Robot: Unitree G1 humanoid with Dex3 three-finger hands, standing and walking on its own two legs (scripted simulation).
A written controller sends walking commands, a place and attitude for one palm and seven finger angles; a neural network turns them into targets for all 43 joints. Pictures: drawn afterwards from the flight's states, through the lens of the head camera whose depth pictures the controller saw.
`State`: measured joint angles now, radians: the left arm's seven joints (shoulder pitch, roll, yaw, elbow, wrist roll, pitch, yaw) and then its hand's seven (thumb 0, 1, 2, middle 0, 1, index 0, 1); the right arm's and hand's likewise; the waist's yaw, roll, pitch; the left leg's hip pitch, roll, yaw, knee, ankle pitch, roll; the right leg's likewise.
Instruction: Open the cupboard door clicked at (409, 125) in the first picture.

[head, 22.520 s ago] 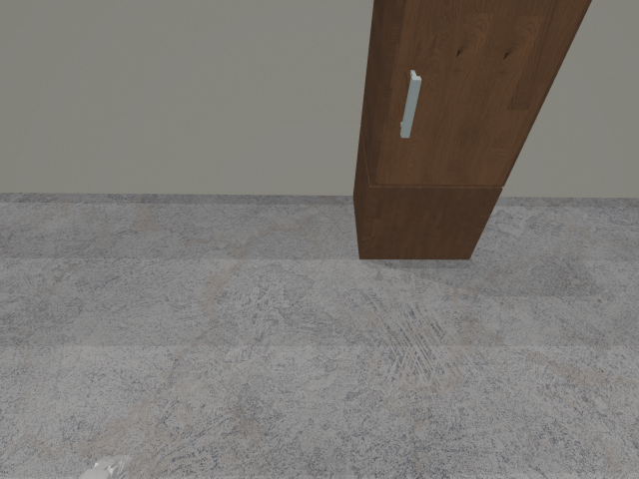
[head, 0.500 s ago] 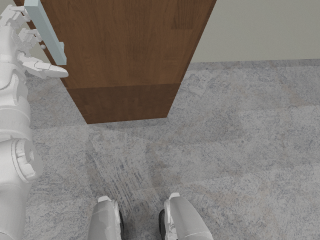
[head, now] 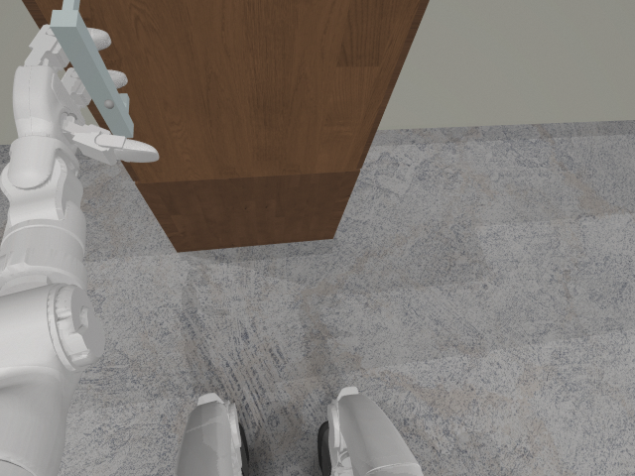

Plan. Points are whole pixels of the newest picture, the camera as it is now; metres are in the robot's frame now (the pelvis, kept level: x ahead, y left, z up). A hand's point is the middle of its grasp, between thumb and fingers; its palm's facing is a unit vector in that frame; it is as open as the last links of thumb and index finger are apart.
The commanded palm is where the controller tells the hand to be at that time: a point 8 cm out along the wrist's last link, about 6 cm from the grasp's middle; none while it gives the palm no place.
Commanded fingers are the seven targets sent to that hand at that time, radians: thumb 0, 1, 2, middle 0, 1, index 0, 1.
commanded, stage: slide the fingers in behind the handle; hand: left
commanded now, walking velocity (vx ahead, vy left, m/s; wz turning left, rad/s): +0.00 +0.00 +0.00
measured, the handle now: (101, 70) +0.60 +0.20 +0.06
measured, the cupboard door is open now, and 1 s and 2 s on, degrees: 0 0 27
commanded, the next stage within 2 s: close the thumb around the handle in 0.32 s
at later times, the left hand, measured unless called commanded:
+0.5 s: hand (108, 106) +0.53 +0.19 +0.07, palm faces +0.04 -1.00 -0.02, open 13.9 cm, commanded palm +0.51 +0.22 +0.06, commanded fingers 0.00 -0.22 0.42 -0.32 -1.23 -0.32 -1.23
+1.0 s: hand (110, 103) +0.54 +0.19 +0.07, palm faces +0.03 -1.00 -0.02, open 6.2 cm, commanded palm +0.52 +0.22 +0.06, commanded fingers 0.00 0.90 0.90 -0.40 -1.35 -0.40 -1.35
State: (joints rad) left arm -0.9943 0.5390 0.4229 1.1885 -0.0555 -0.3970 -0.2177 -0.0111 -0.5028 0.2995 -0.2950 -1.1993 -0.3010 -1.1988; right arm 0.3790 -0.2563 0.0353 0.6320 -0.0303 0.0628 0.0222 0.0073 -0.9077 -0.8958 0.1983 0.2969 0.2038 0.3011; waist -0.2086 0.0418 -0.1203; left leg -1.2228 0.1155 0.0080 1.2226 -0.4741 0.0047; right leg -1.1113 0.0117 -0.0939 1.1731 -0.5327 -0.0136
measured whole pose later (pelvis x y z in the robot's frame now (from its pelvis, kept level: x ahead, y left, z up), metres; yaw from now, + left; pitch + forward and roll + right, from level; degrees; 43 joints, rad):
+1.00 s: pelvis +0.00 +0.00 +0.00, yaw +0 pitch +27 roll -4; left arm -0.99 0.53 0.41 1.18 -0.05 -0.41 -0.20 0.01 0.63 0.78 -0.38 -1.32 -0.38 -1.32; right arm 0.38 -0.26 0.03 0.64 -0.03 0.07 0.02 0.01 -0.91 -0.90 0.20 0.30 0.20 0.30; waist -0.21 0.05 -0.12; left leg -1.23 0.11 0.01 1.23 -0.47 0.01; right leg -1.12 0.01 -0.09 1.18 -0.53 -0.01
